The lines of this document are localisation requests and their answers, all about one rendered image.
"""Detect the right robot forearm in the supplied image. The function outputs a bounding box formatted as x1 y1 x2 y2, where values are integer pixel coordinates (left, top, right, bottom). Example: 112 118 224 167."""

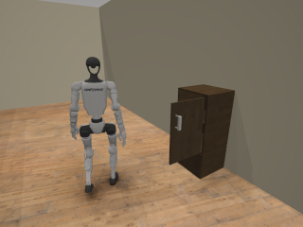
114 103 125 131

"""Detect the left robot forearm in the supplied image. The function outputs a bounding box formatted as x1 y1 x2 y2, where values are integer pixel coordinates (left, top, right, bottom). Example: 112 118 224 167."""
69 104 78 129

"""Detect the robot left upper arm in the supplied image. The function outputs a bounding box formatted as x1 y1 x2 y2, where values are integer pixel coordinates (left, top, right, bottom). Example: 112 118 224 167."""
71 81 82 112

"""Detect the robot head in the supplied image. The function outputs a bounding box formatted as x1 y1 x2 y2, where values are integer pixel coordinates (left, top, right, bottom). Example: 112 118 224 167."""
85 57 103 83

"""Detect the robot right upper arm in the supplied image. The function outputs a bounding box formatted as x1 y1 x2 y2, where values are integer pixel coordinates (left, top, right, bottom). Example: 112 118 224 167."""
105 80 119 111

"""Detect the left robot hand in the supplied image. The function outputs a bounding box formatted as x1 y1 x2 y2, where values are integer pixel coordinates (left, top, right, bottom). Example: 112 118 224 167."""
70 127 80 139

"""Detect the humanoid robot torso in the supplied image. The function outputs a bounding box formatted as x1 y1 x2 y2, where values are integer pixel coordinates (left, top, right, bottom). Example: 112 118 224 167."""
80 79 107 134

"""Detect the handle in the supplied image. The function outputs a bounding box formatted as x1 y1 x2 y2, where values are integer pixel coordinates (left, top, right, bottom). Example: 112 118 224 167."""
175 115 182 131

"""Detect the cupboard door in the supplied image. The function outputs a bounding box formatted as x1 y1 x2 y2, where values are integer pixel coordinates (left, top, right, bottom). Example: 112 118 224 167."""
169 97 205 165

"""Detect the right robot hand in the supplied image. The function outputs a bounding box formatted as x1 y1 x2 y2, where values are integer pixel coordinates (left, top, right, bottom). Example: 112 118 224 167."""
117 130 127 148

